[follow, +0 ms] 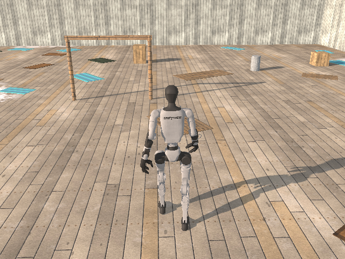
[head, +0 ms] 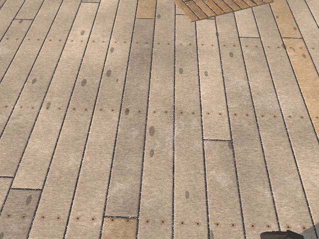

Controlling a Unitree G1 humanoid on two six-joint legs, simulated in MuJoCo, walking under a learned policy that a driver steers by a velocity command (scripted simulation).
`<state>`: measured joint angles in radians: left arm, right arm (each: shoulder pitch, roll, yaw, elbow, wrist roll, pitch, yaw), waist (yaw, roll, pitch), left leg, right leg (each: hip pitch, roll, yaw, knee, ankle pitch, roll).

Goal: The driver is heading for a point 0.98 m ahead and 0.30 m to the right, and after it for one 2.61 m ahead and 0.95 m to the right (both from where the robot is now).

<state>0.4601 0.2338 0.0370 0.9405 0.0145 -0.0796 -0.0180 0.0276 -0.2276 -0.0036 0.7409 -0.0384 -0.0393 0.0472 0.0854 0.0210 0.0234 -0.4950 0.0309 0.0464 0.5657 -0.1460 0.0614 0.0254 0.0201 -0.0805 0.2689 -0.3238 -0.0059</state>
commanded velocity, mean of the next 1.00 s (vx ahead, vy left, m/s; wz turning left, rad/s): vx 0.50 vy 0.00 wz -0.42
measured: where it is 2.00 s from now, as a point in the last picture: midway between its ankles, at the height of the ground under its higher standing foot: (245, 160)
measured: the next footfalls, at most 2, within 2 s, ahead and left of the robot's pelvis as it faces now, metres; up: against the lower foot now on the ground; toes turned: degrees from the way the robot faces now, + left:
left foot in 0.04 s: +0.16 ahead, +0.10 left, +0.00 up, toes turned +3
right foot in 0.58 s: +0.42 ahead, -0.11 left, +0.00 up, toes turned -20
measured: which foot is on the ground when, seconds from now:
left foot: up 0.00-0.02, down 0.04-0.60, up 0.62-1.00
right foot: down 0.00-0.04, up 0.06-0.56, down 0.58-1.00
